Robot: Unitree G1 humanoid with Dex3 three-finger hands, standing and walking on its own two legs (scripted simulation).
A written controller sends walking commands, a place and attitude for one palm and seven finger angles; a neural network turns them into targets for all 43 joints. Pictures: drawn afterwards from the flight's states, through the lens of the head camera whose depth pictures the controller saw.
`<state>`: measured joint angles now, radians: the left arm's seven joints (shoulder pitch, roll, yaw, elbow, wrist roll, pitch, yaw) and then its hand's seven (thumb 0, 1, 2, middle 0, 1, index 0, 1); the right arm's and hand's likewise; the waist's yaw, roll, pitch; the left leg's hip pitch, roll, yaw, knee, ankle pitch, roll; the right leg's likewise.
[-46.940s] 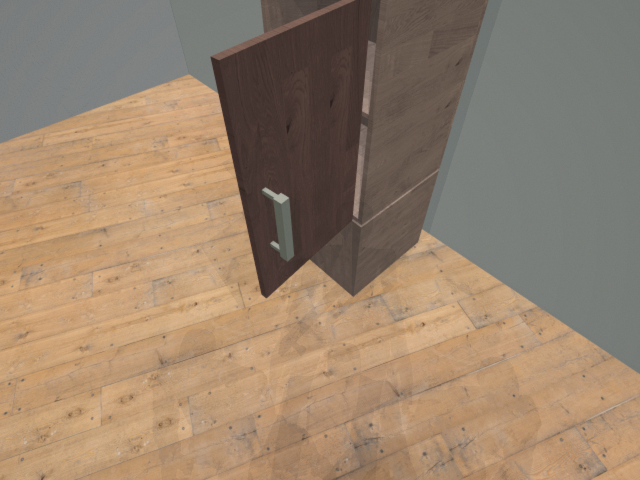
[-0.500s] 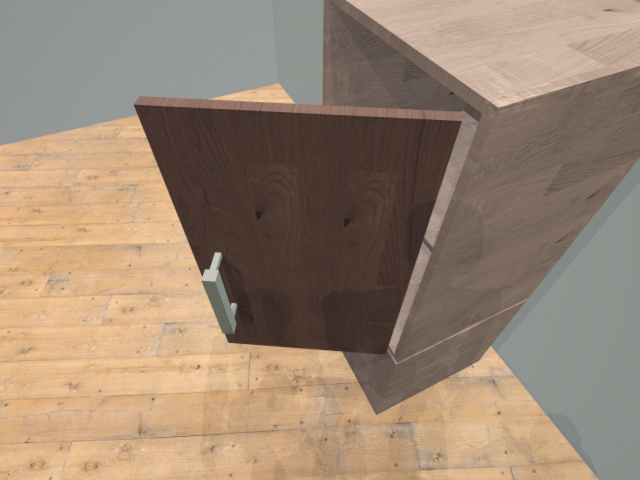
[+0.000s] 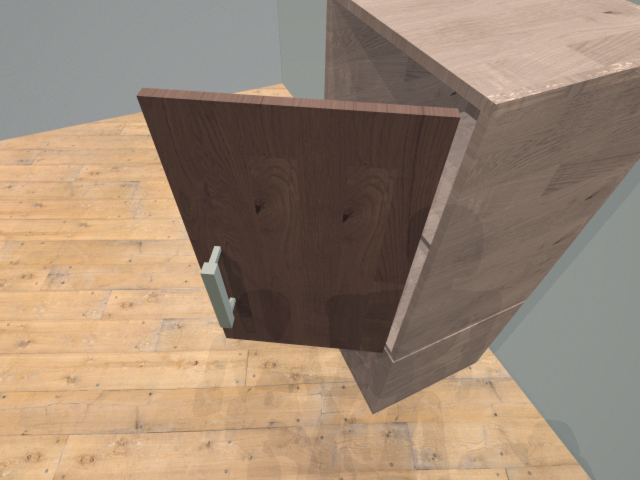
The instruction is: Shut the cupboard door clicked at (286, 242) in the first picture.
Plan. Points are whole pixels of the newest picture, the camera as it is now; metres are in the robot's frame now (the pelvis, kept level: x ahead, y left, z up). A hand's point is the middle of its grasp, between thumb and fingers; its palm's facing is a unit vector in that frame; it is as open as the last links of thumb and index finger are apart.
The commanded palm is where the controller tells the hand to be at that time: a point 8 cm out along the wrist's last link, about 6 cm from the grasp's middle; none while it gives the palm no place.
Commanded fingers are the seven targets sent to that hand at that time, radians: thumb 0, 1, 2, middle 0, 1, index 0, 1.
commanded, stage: raise the hand and make a fist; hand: left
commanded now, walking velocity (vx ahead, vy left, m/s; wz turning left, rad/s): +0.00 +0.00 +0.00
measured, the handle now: (222, 288) +0.43 +0.19 -0.09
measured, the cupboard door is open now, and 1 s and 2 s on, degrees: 60 60 60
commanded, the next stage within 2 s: bring the fist close to the handle in 1.82 s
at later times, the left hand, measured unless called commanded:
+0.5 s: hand out of the picture +0.11 +0.17 -0.06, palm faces +0.08 -0.99 -0.06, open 5.3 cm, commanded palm +0.11 +0.21 -0.07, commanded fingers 0.00 0.90 0.90 -0.75 -0.90 -0.75 -0.90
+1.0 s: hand (191, 469) +0.15 +0.17 -0.09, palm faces -0.11 -0.99 +0.00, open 3.3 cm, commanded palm +0.13 +0.24 -0.07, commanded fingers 0.00 0.90 0.90 -1.21 -1.40 -1.21 -1.40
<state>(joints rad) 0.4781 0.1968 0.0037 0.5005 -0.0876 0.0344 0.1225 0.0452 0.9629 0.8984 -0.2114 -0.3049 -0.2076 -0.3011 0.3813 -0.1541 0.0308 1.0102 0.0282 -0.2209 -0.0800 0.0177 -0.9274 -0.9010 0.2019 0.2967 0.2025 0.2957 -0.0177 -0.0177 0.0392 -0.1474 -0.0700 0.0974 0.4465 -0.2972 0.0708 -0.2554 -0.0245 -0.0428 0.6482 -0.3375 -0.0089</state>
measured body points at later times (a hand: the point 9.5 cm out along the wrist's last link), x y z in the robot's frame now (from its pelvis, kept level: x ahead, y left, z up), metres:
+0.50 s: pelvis -0.07 -0.04 -0.12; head +0.00 -0.02 +0.32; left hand +0.10 +0.22 -0.05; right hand +0.20 -0.25 -0.16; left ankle -0.03 +0.07 -0.74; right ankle -0.01 -0.10 -0.74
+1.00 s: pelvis -0.05 +0.00 -0.12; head +0.04 +0.02 +0.32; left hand +0.15 +0.23 -0.09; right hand +0.13 -0.26 -0.19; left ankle -0.03 +0.07 -0.74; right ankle -0.01 -0.10 -0.74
